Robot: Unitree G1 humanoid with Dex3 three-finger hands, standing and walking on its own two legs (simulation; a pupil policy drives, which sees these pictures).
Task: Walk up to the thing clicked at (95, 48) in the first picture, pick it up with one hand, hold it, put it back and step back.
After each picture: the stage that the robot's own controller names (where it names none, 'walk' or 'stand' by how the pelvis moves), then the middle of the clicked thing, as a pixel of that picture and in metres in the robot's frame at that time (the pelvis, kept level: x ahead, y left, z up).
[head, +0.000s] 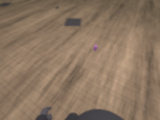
stand; (95, 48) +1.46 -0.08 -0.72
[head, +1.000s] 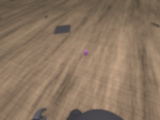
walk; (85, 53) +1.31 +0.23 -0.69
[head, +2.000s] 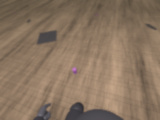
walk; (74, 71) +0.78 +0.35 -0.71
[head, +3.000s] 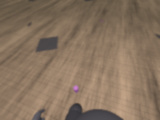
walk; (76, 89) +0.49 +0.25 -0.71
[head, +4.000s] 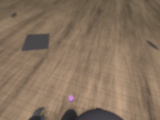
stand; (71, 99) +0.32 +0.17 -0.71
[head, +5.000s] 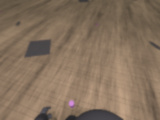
stand; (71, 104) +0.29 +0.20 -0.72
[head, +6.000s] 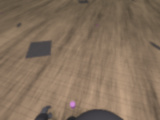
stand; (72, 105) +0.29 +0.19 -0.73
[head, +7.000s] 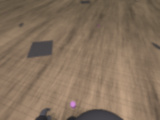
stand; (73, 105) +0.29 +0.19 -0.73
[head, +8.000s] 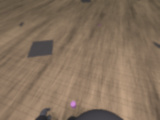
stand; (73, 104) +0.29 +0.19 -0.73
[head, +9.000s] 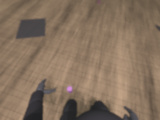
go down; (69, 89) +0.32 +0.19 -0.65
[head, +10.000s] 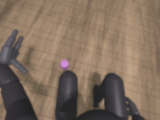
go down; (64, 65) +0.40 +0.19 -0.30
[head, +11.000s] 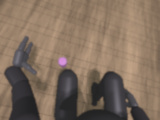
close in; (62, 62) +0.40 +0.19 -0.29
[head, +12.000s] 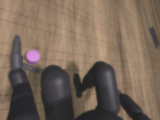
close in; (32, 57) +0.40 +0.23 -0.23
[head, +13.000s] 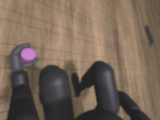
close; (28, 57) +0.39 +0.24 -0.22
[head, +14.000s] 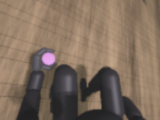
lift; (47, 59) +0.35 +0.24 -0.16
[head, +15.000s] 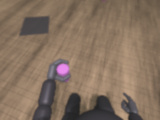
lift; (63, 73) +0.31 +0.18 +0.01
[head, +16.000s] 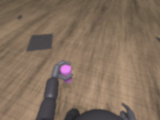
hold; (66, 74) +0.32 +0.17 +0.02
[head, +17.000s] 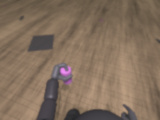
hold; (66, 75) +0.32 +0.17 +0.01
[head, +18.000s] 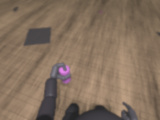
crouch; (65, 74) +0.33 +0.18 -0.02
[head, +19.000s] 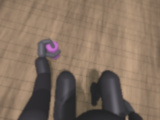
lower; (53, 50) +0.46 +0.21 -0.10
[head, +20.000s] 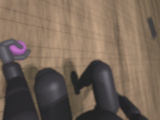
lower; (19, 51) +0.43 +0.26 -0.23
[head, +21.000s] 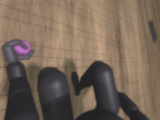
lower; (23, 51) +0.42 +0.26 -0.23
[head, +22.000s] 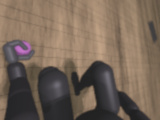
lower; (23, 51) +0.42 +0.26 -0.23
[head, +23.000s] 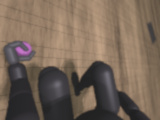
lower; (24, 52) +0.41 +0.26 -0.23
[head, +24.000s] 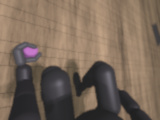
loosen; (30, 53) +0.41 +0.24 -0.23
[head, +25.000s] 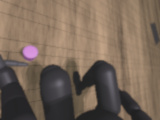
withdraw; (30, 54) +0.40 +0.23 -0.23
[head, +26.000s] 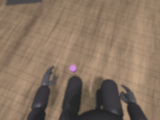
walk; (73, 69) +0.40 +0.17 -0.42
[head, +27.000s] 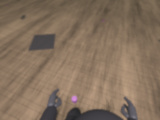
stand; (74, 99) +0.33 +0.16 -0.66
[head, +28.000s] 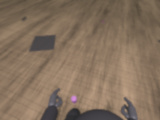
stand; (74, 99) +0.34 +0.17 -0.67
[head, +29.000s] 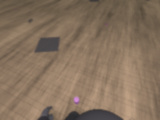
stand; (76, 100) +0.34 +0.16 -0.71
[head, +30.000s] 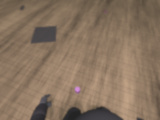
walk; (77, 90) +0.38 +0.12 -0.70
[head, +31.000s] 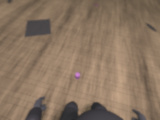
walk; (77, 76) +0.56 +0.13 -0.71
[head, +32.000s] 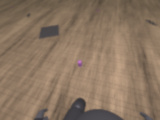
walk; (79, 63) +0.89 +0.27 -0.70
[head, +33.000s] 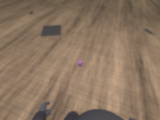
stand; (80, 63) +0.96 +0.18 -0.71
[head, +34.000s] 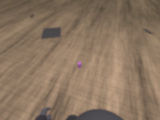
stand; (79, 65) +0.96 +0.20 -0.73
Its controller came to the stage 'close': yes
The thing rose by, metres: 0.73
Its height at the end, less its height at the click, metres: +0.00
